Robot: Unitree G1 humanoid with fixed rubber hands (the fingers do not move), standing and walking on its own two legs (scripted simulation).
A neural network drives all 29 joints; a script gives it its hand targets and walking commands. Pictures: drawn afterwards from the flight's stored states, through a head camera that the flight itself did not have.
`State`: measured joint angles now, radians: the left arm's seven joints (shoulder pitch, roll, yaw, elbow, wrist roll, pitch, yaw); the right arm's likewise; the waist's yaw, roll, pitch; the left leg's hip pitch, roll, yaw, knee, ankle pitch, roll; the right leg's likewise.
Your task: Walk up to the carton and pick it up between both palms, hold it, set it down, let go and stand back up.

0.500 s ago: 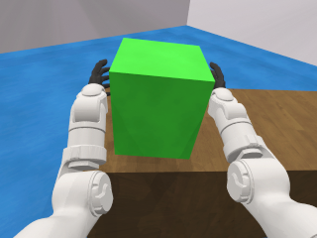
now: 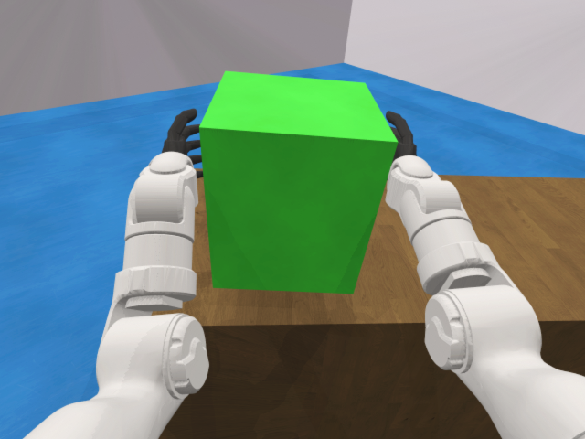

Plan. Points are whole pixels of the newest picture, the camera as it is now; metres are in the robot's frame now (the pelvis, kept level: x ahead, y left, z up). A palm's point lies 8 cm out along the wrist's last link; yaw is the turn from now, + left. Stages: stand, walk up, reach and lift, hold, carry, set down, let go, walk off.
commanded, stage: hold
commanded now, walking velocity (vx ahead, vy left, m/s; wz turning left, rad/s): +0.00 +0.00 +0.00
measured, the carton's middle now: (290, 183) +0.41 +0.00 +0.21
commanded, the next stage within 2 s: none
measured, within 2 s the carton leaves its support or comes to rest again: neither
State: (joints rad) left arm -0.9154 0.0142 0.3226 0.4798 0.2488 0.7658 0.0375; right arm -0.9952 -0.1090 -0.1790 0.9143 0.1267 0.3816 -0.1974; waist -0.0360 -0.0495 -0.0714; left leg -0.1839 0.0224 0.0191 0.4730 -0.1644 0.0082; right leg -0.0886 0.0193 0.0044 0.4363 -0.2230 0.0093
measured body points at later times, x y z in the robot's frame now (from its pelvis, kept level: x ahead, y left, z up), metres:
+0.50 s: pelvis +0.00 +0.00 +0.00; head -0.09 +0.02 +0.44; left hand +0.38 +0.15 +0.27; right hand +0.40 -0.15 +0.27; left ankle +0.07 +0.11 -0.74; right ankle +0.02 -0.12 -0.74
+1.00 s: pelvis +0.00 +0.00 +0.00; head -0.09 +0.02 +0.44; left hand +0.38 +0.15 +0.27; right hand +0.40 -0.15 +0.28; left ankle +0.07 +0.11 -0.74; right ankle +0.02 -0.12 -0.74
